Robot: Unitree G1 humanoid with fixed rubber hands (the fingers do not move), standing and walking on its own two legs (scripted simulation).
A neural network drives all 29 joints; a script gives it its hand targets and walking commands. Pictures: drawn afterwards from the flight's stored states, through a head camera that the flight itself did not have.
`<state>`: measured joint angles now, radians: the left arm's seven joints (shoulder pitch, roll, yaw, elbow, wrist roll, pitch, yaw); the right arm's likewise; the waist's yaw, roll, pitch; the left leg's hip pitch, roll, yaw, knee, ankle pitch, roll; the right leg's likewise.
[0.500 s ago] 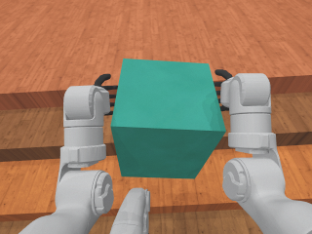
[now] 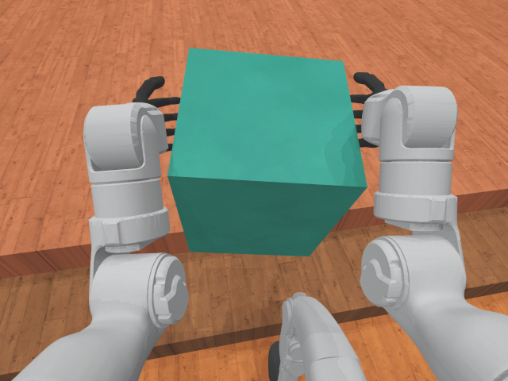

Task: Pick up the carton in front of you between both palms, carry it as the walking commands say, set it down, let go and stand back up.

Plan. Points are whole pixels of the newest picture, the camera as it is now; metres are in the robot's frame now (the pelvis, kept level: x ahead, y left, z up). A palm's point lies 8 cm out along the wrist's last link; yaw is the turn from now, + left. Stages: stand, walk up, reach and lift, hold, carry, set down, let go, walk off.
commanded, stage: carry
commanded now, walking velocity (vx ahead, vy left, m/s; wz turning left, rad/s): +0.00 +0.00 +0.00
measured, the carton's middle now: (257, 167) +0.40 -0.01 +0.13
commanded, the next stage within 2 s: none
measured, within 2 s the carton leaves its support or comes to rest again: neither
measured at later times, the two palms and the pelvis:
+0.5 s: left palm (122, 0) +0.57 +0.17 +0.30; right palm (324, 0) +0.57 -0.12 +0.31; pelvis +0.18 +0.03 +0.12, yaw +1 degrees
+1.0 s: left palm (133, 44) +0.55 +0.17 +0.25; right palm (320, 39) +0.56 -0.13 +0.25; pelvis +0.20 +0.01 +0.12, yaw +1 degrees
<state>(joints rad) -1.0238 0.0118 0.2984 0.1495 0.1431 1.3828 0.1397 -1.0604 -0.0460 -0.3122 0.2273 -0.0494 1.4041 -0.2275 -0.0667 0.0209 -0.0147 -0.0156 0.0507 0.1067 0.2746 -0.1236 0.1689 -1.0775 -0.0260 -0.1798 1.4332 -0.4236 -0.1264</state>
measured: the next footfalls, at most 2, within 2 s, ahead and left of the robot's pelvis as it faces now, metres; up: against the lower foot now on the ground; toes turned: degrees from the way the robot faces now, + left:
right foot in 0.04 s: +0.23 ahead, -0.10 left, +0.12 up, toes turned -4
left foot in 0.36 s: +0.21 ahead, +0.10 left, +0.12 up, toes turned +4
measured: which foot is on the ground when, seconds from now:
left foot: down 0.00-0.06, up 0.08-0.34, down 0.36-1.00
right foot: up 0.00-0.02, down 0.04-1.00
